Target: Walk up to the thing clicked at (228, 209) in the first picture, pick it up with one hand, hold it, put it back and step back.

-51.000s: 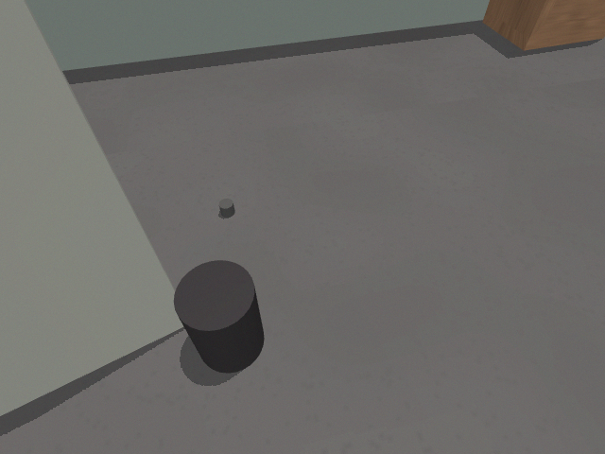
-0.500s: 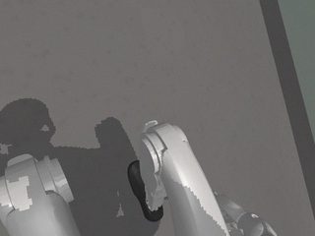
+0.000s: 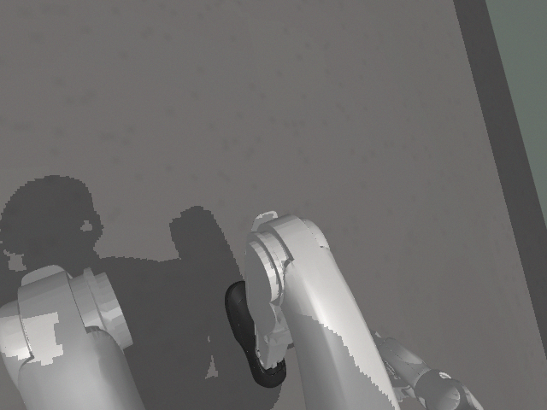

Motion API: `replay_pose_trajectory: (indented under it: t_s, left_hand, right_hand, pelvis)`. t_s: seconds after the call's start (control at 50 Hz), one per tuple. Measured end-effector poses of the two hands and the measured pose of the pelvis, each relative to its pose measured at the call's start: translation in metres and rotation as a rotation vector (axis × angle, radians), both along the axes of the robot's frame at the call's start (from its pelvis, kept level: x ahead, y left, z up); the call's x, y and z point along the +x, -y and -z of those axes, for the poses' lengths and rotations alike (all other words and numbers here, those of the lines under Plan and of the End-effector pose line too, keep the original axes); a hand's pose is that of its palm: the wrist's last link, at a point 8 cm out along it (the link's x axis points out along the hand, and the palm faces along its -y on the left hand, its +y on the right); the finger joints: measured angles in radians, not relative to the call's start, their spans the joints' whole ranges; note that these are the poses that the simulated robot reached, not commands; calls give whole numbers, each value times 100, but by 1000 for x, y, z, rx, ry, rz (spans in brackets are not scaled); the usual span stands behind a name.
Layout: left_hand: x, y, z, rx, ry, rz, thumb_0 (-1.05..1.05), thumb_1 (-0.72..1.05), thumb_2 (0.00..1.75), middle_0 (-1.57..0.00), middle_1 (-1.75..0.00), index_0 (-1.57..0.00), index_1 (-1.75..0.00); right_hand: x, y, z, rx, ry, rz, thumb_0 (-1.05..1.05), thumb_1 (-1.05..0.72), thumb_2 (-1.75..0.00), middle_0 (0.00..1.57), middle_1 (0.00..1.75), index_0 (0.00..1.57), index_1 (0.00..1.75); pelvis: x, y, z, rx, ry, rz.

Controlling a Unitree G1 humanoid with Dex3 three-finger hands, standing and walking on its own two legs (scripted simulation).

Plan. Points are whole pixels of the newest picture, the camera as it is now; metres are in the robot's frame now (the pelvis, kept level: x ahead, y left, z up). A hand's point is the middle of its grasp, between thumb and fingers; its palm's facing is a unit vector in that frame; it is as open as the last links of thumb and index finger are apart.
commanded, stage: withdraw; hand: left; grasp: from above
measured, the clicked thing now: out of the picture +0.40 +0.38 -0.27
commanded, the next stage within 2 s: home in 0.74 s
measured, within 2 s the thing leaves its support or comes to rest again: neither
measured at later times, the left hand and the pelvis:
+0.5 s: hand out of the picture +0.39 +0.37 -0.07, palm faces -0.47 -0.13 -0.87, open 13.9 cm; pelvis -0.01 -0.01 +0.06, yaw +7 degrees
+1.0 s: hand out of the picture +0.39 +0.38 -0.09, palm faces -0.35 -0.12 -0.93, open 13.4 cm; pelvis -0.01 -0.01 +0.04, yaw +7 degrees
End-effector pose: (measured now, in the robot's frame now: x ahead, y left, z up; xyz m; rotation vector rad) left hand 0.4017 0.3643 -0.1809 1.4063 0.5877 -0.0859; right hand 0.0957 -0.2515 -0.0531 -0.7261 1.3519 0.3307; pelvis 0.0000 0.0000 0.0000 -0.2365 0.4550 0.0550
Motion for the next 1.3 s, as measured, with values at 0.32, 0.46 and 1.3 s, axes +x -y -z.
replay_pose_trajectory:
  t_s: [0.32,0.46,1.3]
  left_hand:
    - [-3,-21,-134,101,10,-9,0,-49,97,-9,-100,-10,-99]
    - [-5,-8,-167,57,-69,27,0,-49,98,-9,-101,-10,-100]
    - [-105,12,-277,-318,48,-261,0,53,88,-22,-39,-22,-39]
  right_hand:
    - [37,-8,3,124,121,194,1,-90,-89,20,30,20,30]
    - [33,-2,-17,101,143,226,0,-90,-89,21,30,20,30]
    - [85,-17,-103,146,298,305,1,-90,-89,21,30,20,30]
  pelvis:
    - [-3,2,-36,46,-98,-55]
    - [-10,7,-60,68,-104,-73]
    - [-5,6,-158,98,-123,-113]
